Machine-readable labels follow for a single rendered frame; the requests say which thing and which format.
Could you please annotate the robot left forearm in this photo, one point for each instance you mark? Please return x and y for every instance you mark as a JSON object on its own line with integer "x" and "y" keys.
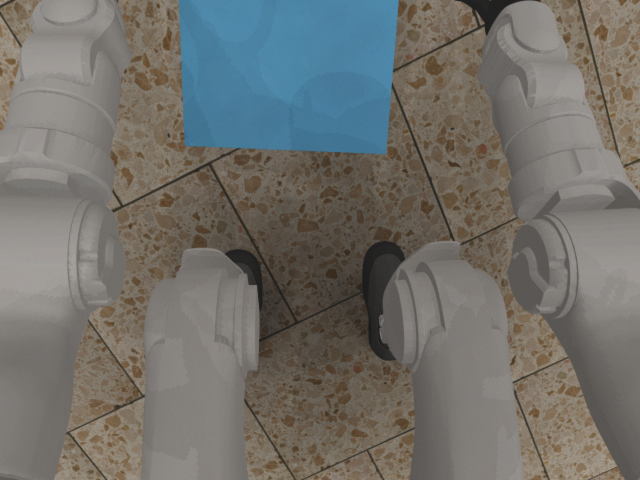
{"x": 64, "y": 104}

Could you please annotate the left robot thigh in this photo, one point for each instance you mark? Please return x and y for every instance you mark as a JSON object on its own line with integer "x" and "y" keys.
{"x": 193, "y": 426}

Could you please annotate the robot right hand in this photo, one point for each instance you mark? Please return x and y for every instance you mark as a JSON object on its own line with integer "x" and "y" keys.
{"x": 489, "y": 10}

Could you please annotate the robot right upper arm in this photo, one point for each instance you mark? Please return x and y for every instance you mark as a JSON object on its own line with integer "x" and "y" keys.
{"x": 580, "y": 270}

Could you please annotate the robot right forearm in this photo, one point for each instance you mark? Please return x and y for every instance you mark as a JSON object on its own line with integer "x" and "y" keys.
{"x": 547, "y": 130}

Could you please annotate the robot left upper arm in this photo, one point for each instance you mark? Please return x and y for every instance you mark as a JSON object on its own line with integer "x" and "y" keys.
{"x": 60, "y": 258}

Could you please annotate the carton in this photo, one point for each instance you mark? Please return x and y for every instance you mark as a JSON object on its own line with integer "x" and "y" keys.
{"x": 302, "y": 75}

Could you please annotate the left robot foot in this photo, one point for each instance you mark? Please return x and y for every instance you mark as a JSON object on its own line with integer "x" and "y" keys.
{"x": 250, "y": 266}

